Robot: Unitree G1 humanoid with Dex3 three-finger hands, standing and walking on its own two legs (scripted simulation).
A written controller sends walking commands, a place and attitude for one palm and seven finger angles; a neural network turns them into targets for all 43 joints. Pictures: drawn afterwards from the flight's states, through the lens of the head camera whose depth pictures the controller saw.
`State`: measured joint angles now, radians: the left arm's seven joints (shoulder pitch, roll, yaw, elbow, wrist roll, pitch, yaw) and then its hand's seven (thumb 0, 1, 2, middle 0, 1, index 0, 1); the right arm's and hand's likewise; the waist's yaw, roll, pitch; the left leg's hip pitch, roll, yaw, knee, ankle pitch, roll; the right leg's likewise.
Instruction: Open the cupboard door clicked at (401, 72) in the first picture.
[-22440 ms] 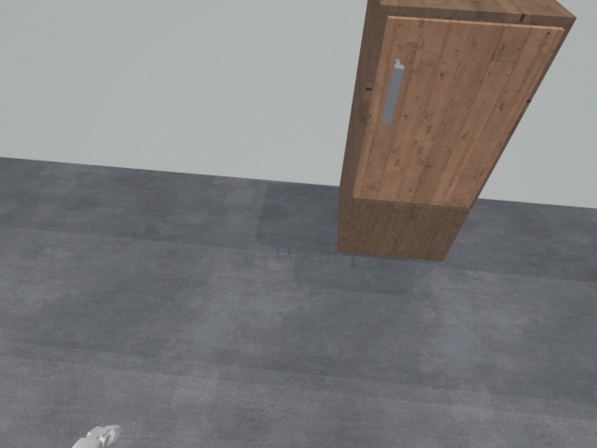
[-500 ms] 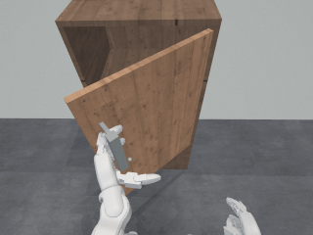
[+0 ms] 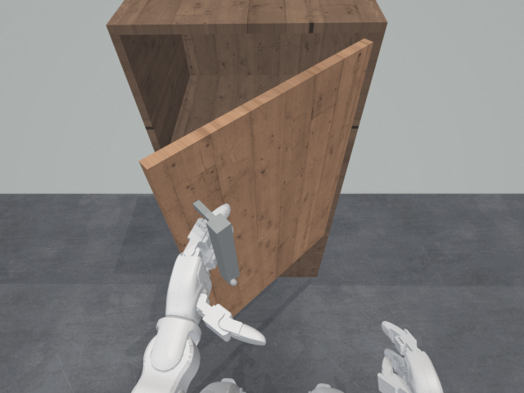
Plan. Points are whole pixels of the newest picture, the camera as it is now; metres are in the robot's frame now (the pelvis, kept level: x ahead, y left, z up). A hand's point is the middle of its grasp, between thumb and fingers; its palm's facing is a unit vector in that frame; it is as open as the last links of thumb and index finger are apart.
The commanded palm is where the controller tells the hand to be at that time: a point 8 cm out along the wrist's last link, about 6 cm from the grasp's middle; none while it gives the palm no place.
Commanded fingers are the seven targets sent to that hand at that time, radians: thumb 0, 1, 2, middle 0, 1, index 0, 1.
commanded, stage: slide the hand sideways off the handle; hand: left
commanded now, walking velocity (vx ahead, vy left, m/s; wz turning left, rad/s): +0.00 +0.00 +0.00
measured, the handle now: (216, 243) +0.32 +0.09 +0.06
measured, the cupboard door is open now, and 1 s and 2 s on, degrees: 43 42 42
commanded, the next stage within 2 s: draw the hand back to the body in 0.88 s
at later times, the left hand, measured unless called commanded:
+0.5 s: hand (197, 312) +0.22 +0.10 +0.06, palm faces +0.02 -1.00 -0.03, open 16.1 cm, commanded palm +0.18 +0.16 +0.06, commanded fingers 0.00 -0.50 0.30 -0.15 -0.30 -0.15 -0.30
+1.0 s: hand (160, 344) +0.18 +0.14 +0.06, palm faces +0.04 -1.00 -0.04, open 16.3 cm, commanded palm +0.15 +0.20 +0.07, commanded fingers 0.00 -0.50 0.30 -0.15 -0.30 -0.15 -0.30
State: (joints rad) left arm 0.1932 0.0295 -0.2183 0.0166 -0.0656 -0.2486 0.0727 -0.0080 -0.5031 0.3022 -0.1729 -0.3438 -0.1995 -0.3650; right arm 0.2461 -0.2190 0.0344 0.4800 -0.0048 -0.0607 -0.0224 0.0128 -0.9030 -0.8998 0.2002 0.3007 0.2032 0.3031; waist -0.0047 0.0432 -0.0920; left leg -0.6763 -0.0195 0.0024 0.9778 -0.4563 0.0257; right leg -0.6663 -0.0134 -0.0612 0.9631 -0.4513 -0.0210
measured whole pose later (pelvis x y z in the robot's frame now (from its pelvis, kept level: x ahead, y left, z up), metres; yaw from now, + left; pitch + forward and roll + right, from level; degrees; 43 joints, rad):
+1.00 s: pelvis +0.00 -0.02 -0.02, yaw +1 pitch +12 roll -1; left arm 0.63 0.17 0.05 -0.28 -0.23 -0.35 -0.17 -0.01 -0.50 0.30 -0.15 -0.30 -0.15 -0.30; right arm 0.26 -0.23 0.01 0.42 0.02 -0.10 -0.05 0.01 -0.90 -0.90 0.20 0.30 0.20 0.30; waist 0.02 0.05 -0.13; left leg -0.79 0.00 -0.04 1.11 -0.52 0.00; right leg -0.77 0.01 -0.10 1.08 -0.52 -0.05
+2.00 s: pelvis +0.04 +0.02 +0.05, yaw +0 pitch -2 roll -1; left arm 0.52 0.33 0.24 -0.43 -0.03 -0.04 0.13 0.00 0.28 0.64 -0.18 -0.31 -0.19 -0.30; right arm 0.22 -0.22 0.07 0.59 0.00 -0.13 -0.09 0.01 -0.90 -0.90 0.20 0.30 0.21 0.30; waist 0.06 0.05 0.00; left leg -0.18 -0.03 0.01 0.53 -0.32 0.04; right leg -0.16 -0.01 -0.04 0.50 -0.30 0.01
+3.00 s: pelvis +0.00 +0.01 +0.06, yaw -1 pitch +0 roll -1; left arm 0.57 0.40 0.37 -0.47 -0.04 -0.13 0.11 0.02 0.89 0.90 -0.21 -0.31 -0.21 -0.31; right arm 0.15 -0.25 -0.01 0.58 0.00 -0.01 -0.09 0.01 -0.90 -0.90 0.20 0.30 0.20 0.30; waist 0.01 0.04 0.05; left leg -0.24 -0.01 0.02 0.45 -0.21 0.03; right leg -0.22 0.01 -0.04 0.41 -0.18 -0.01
